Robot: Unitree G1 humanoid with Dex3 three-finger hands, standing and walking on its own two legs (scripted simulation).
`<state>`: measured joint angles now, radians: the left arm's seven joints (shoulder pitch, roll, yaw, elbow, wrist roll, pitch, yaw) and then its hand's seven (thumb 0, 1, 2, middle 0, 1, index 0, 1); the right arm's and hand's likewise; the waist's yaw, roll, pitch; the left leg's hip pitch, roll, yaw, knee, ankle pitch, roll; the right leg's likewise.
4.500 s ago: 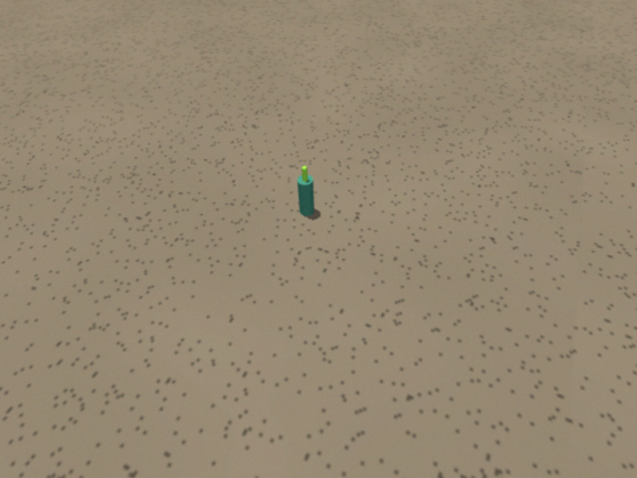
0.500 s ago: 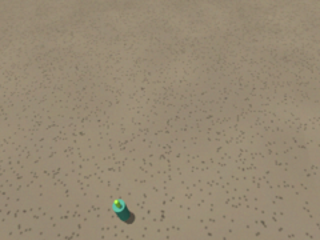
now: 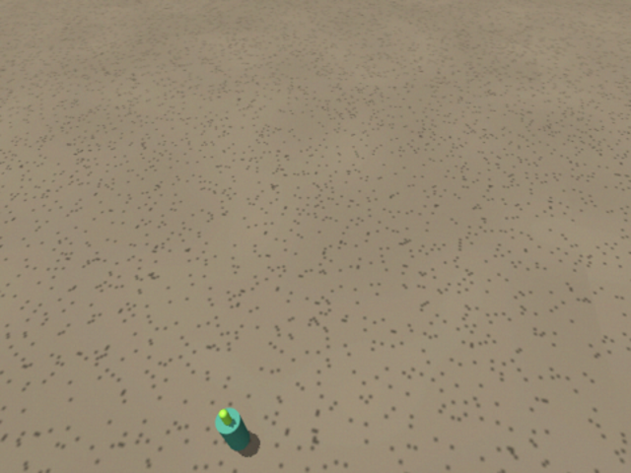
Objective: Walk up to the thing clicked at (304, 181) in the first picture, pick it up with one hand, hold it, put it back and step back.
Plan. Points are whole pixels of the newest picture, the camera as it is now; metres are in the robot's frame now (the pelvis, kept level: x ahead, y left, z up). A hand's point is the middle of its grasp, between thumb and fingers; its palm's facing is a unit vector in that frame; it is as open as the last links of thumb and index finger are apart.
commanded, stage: walk up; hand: left
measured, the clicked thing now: (231, 426) +0.36 +0.25 -0.66
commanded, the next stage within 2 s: stand in 0.52 s
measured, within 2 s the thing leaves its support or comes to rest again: neither
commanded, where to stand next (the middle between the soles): +0.03 +0.01 m, yaw +3 degrees
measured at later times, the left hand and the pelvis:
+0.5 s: hand out of the picture +0.09 +0.25 -0.15, palm faces -0.01 -0.94 -0.33, open 7.4 cm; pelvis +0.01 +0.00 +0.00, yaw +0 degrees
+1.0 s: hand out of the picture +0.08 +0.25 -0.15, palm faces -0.01 -0.94 -0.34, open 7.4 cm; pelvis +0.01 -0.01 +0.00, yaw +1 degrees
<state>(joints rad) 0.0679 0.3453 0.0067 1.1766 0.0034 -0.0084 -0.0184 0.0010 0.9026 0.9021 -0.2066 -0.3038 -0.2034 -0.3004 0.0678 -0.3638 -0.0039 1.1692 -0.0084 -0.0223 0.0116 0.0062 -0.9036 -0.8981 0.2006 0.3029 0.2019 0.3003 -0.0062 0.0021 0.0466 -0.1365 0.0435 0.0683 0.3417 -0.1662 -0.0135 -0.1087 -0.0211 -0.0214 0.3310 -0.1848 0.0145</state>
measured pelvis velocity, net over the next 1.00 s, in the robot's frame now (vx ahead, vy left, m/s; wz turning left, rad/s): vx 0.01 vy -0.01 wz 0.01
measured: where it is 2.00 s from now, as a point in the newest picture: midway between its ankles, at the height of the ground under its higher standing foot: outside the picture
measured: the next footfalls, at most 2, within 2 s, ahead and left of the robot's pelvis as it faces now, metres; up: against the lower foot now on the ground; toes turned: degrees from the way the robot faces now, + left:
none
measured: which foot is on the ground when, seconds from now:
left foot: down 0.00-1.00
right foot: down 0.00-1.00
